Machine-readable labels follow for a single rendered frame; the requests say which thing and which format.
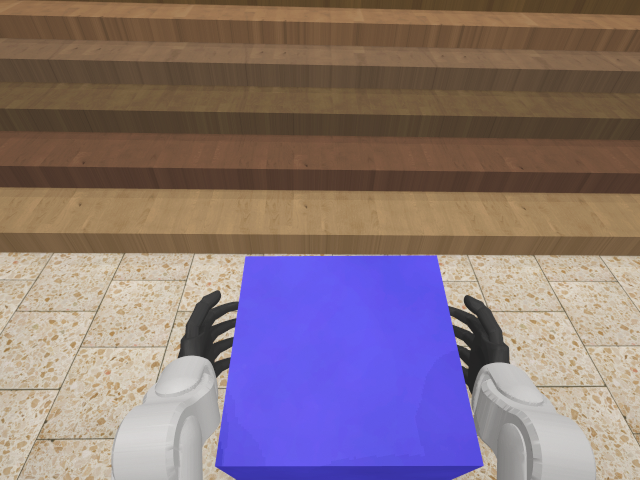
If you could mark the robot right forearm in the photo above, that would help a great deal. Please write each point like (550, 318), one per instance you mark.
(521, 426)

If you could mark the carton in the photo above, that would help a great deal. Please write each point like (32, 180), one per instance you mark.
(345, 368)

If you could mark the robot left forearm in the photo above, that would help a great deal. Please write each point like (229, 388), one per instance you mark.
(162, 439)

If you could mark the robot right hand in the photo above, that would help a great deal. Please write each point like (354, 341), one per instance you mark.
(486, 343)

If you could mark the robot left hand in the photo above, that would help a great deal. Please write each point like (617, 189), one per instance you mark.
(200, 334)

